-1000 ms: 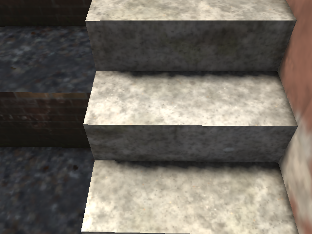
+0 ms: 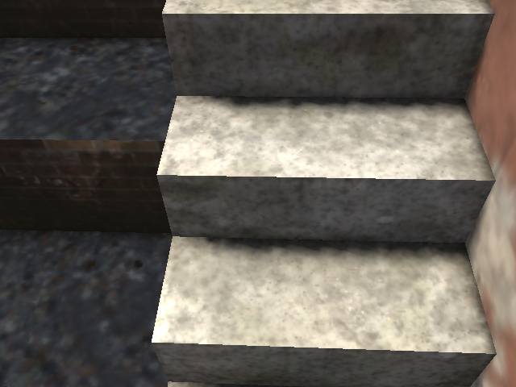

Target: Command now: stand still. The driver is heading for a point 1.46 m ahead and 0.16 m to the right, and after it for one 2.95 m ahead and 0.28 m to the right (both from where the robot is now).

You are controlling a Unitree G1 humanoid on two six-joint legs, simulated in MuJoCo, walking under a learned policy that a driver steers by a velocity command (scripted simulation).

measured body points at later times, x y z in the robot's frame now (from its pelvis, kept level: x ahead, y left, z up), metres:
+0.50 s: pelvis +0.05 +0.00 +0.00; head +0.05 -0.02 +0.45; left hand +0.09 +0.26 -0.14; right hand +0.04 -0.24 -0.15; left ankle +0.02 +0.13 -0.74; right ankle +0.05 -0.12 -0.74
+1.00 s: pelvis +0.13 +0.00 +0.00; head +0.13 -0.01 +0.45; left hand +0.22 +0.26 -0.13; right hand +0.23 -0.24 -0.13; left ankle +0.02 +0.14 -0.73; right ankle +0.05 -0.12 -0.74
